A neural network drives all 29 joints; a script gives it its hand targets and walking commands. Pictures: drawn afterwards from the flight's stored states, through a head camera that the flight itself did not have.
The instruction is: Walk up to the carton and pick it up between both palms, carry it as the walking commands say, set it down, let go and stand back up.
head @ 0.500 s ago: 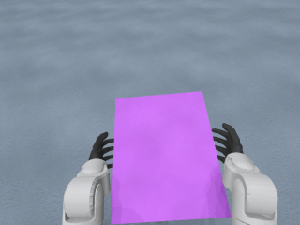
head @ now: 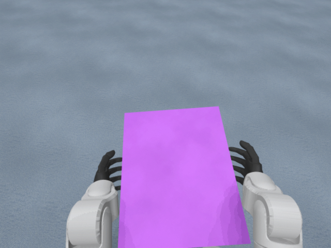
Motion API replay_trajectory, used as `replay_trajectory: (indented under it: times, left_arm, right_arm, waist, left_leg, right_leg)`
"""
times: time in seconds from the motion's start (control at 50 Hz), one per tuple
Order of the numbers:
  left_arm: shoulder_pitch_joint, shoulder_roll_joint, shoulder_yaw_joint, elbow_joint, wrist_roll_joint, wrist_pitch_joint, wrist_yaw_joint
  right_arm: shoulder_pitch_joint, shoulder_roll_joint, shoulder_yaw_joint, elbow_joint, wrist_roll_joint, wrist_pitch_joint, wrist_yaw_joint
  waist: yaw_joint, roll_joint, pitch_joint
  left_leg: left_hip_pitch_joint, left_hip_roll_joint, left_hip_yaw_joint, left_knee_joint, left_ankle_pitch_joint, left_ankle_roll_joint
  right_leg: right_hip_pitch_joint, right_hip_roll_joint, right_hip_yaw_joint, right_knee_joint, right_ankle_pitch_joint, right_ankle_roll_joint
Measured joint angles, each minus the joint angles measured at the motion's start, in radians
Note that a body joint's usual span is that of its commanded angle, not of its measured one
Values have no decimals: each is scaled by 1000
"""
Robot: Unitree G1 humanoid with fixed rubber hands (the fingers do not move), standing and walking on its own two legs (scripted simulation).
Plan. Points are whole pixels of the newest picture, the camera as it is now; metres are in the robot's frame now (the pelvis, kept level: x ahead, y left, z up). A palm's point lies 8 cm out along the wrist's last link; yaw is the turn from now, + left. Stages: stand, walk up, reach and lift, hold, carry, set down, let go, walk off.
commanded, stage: carry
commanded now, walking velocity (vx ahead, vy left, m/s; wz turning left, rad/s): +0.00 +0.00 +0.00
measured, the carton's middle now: (176, 179) +0.30 +0.00 +0.00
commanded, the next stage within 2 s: none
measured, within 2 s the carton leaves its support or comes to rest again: neither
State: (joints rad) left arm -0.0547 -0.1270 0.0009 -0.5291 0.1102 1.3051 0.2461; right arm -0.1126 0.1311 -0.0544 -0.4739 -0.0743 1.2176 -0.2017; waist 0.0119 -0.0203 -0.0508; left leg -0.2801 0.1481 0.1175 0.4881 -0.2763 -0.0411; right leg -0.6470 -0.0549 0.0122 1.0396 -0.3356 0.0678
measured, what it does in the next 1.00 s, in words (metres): steps to the right: right foot, then left foot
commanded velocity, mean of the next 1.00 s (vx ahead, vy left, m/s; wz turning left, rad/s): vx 0.00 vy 0.00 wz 0.00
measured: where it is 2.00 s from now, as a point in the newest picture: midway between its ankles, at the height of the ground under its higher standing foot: outside the picture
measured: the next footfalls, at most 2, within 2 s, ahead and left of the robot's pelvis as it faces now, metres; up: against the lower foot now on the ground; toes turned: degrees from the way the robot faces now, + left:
right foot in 0.14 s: +0.08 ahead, -0.26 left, +0.00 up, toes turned +8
left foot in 0.44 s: +0.03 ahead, -0.04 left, +0.00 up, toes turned +0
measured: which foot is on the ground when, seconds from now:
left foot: down 0.00-0.16, up 0.18-0.42, down 0.44-1.00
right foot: up 0.00-0.12, down 0.14-1.00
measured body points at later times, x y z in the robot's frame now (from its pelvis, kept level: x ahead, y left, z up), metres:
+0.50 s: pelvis -0.01 -0.15 -0.01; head -0.03 -0.14 +0.44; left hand +0.24 +0.00 +0.07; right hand +0.25 -0.31 +0.10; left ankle -0.01 -0.04 -0.74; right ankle +0.04 -0.25 -0.74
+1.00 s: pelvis -0.02 -0.17 -0.01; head -0.04 -0.17 +0.44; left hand +0.24 -0.02 +0.08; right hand +0.24 -0.33 +0.09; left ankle -0.01 -0.04 -0.74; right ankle +0.04 -0.25 -0.74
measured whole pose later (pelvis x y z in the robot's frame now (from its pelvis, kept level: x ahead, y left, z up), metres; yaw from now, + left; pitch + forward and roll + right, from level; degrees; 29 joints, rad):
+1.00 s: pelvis -0.02 -0.17 -0.01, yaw -1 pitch +3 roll +0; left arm -0.08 -0.13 0.02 -0.44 0.12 1.30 0.21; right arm -0.14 0.13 -0.07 -0.43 -0.08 1.26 -0.22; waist -0.02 0.00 -0.11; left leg -0.31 0.04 0.07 0.51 -0.25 -0.01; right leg -0.39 -0.01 -0.12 0.47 -0.14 -0.05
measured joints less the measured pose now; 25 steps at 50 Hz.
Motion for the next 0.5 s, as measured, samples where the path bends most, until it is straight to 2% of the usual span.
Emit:
replay_trajectory:
  times: [0.1,0.14,0.18,0.22,0.28,0.34,0.4,0.44,0.5]
  left_arm:
    - [-20,-1,3,-49,-11,-24,2]
    - [-30,-1,6,-43,-9,-21,-2]
    - [-33,-2,-13,9,-5,-30,-5]
    - [-28,-2,-19,60,-5,-27,-13]
    - [-9,-2,-19,89,-2,-25,-29]
    - [11,-1,-4,85,8,-50,-50]
    - [22,-2,2,62,8,-59,-48]
    - [19,-1,4,41,13,-59,-43]
    - [24,-1,22,44,14,-46,-40]
  right_arm:
    - [-12,1,5,-68,-4,-10,-2]
    - [-19,1,6,-70,-15,0,0]
    - [-30,1,-27,-37,-23,0,10]
    - [-16,0,-45,-10,-12,14,5]
    - [19,-2,-33,-11,1,28,-14]
    - [33,-3,-12,-27,22,21,-35]
    - [23,-2,0,-19,27,7,-43]
    - [8,-1,-1,-15,28,-4,-30]
    - [-6,0,6,24,13,-4,-9]
  waist:
    - [7,19,20]
    - [11,4,-2]
    - [8,55,-14]
    - [-18,67,-11]
    - [-59,62,-3]
    - [-78,51,-2]
    - [-73,37,-23]
    - [-71,34,-33]
    - [-43,-6,-60]
  left_leg:
    - [-22,94,-33,41,-6,-83]
    - [-40,110,-33,107,-43,-112]
    - [-87,126,-82,230,-150,-96]
    - [-142,61,-99,381,-271,-77]
    - [-192,-18,-57,500,-265,-47]
    - [-175,-74,-34,427,-233,-18]
    - [-114,-115,-34,251,-166,5]
    - [-56,-116,-41,88,-36,26]
    - [-40,-121,-42,59,6,51]
  right_leg:
    - [125,-42,-26,-304,54,26]
    - [217,-50,-63,-464,151,22]
    - [214,-19,-88,-442,105,0]
    - [201,-21,-83,-414,93,-24]
    - [219,-25,-85,-454,122,-49]
    - [231,-10,-93,-488,143,-65]
    - [231,14,-104,-506,155,-83]
    - [232,32,-126,-504,155,-90]
    - [251,30,-129,-529,164,-95]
